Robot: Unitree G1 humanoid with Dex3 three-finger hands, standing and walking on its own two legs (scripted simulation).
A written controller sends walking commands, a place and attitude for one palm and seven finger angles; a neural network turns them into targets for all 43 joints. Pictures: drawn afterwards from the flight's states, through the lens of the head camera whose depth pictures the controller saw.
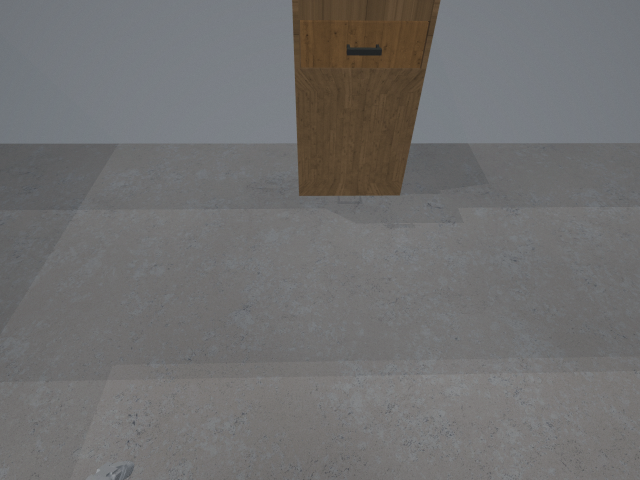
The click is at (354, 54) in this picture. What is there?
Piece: drawer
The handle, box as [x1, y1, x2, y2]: [347, 44, 381, 55]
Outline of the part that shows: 347,44 347,54 380,55 381,48 378,45 376,45 375,48 350,47 349,44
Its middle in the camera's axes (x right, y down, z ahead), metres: +0.15 -0.69 +1.40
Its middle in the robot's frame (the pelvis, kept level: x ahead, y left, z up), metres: +1.51 -0.08 -0.05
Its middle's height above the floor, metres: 0.72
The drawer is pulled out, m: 0.00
